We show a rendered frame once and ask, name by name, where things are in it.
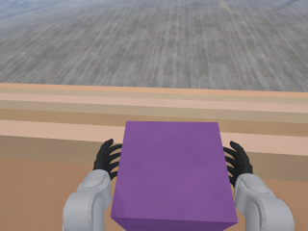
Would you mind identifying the robot left forearm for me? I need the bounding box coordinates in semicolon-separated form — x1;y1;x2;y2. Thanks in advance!
62;169;113;231

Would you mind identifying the left robot hand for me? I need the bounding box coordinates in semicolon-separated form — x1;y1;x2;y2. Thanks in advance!
93;139;122;181

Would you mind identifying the carton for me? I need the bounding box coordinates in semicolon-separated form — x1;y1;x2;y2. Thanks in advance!
110;120;238;231

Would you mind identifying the right robot hand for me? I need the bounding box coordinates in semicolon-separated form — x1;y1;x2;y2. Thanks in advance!
223;141;253;189

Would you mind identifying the robot right forearm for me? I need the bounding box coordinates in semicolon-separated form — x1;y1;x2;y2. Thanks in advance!
234;173;295;231

